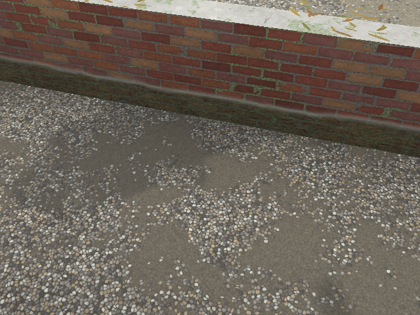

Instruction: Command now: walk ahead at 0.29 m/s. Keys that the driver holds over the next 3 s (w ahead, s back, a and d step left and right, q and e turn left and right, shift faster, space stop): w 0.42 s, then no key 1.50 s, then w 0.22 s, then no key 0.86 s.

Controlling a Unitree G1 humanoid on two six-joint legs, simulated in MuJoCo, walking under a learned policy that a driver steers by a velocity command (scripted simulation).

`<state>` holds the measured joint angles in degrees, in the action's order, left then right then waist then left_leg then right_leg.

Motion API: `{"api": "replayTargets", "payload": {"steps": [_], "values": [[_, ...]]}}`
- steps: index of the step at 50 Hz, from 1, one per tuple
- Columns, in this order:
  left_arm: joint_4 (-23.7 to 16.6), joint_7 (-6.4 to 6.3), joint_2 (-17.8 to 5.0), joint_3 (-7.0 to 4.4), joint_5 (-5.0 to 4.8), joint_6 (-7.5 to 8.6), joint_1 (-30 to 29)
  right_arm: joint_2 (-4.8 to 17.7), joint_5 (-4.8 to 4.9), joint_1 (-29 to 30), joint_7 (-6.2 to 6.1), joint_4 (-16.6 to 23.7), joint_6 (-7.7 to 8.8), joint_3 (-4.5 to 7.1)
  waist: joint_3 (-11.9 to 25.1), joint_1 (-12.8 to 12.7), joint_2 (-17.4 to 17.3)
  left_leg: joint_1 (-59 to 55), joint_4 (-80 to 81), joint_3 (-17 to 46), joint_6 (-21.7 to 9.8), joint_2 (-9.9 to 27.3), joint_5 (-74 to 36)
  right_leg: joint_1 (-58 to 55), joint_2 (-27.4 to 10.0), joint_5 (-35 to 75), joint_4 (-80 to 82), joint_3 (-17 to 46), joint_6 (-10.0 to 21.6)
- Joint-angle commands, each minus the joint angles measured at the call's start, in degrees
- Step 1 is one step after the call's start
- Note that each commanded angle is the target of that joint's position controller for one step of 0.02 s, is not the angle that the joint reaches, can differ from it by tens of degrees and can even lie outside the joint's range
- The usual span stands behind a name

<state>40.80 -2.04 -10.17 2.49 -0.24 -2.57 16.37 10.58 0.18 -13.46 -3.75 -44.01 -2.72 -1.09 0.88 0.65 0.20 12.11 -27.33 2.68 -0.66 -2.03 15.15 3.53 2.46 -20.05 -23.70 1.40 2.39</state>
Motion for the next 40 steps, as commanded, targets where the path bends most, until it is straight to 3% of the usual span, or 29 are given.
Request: {"api": "replayTargets", "payload": {"steps": [1,6,7,13,14,22,26,27,29,33,40], "values": [[-4.2,-0.26,-3.5,-0.85,0.21,0.21,-1.1,3.5,-0.12,2.8,-0.19,4.5,0.54,0.80,0.3,-0.4,1.1,1.4,-0.6,1.2,-3.2,2.0,-7.8,1.6,-3.6,17.3,-0.3,2.8,0.7],[-4.9,-0.48,-4.7,-1.04,0.53,0.40,-0.5,4.3,-0.70,2.3,-0.22,5.6,0.78,0.93,0.1,-0.4,0.9,3.2,-5.4,0.1,-3.8,1.3,-13.6,2.9,-3.7,26.9,-5.7,2.5,1.3],[-5.2,-0.61,-4.3,-0.75,0.86,0.29,-0.9,2.6,-0.72,3.3,-0.08,6.6,0.69,0.45,0.4,-0.1,0.1,1.9,-5.2,0.3,-3.6,1.4,-17.5,3.9,-3.7,28.6,-6.3,2.3,0.8],[-6.4,-0.76,-3.7,-0.43,1.29,-0.12,-2.0,3.5,-0.81,4.0,0.06,8.1,0.10,0.47,2.6,0.2,0.0,0.3,-7.7,0.6,-4.2,1.9,-24.6,4.9,-2.3,27.7,-9.2,1.0,-0.6],[-6.5,-0.68,-4.0,-0.65,1.02,-0.06,-1.9,4.9,-0.86,3.2,0.01,7.7,0.18,0.83,2.6,0.0,0.5,1.7,-8.4,0.3,-4.4,1.9,-22.3,4.1,-2.2,26.8,-10.0,0.9,-0.3],[-7.6,-0.35,-3.3,-0.46,1.21,0.02,-3.3,3.4,-1.27,5.8,0.66,9.7,0.36,0.35,3.0,-0.1,0.4,3.6,-8.4,0.6,-3.9,1.7,-17.2,6.0,-3.0,22.2,-10.9,1.8,0.1],[-7.1,-0.18,-2.4,-0.18,1.08,0.37,-3.0,3.1,-0.54,5.1,0.54,9.1,0.06,0.26,0.8,0.2,0.1,4.5,-5.1,2.3,-3.6,2.5,-9.0,7.3,-3.1,14.8,-8.2,2.5,0.3],[-7.7,0.50,-1.3,0.38,1.47,0.38,-3.7,2.8,-0.59,5.0,0.83,8.8,0.45,-0.22,-0.4,0.0,-1.5,4.0,-2.1,4.3,-3.0,3.5,-6.5,9.1,-2.9,9.7,-6.2,2.2,0.0],[-6.7,0.92,-1.3,0.45,1.65,0.47,-2.6,3.2,-0.30,5.5,1.08,8.1,0.79,-0.31,-2.2,-0.6,-2.9,5.6,2.1,6.2,-2.6,4.4,-2.8,7.1,-3.2,5.3,-1.7,3.1,-0.5],[-4.6,1.08,-3.4,-0.23,0.89,1.24,-1.5,4.7,-0.22,3.0,1.11,5.7,1.14,0.31,-2.7,-0.1,-0.5,1.2,4.9,5.8,-1.8,4.2,-6.8,5.1,-4.6,10.0,3.3,5.0,-0.4],[-3.1,0.83,-3.6,-0.52,0.16,1.26,-0.6,4.7,0.35,1.3,0.65,4.0,1.55,0.59,0.6,-0.2,0.2,-2.0,5.7,5.0,-1.9,4.7,-12.7,1.9,-5.4,16.7,5.0,4.5,-0.7]]}}
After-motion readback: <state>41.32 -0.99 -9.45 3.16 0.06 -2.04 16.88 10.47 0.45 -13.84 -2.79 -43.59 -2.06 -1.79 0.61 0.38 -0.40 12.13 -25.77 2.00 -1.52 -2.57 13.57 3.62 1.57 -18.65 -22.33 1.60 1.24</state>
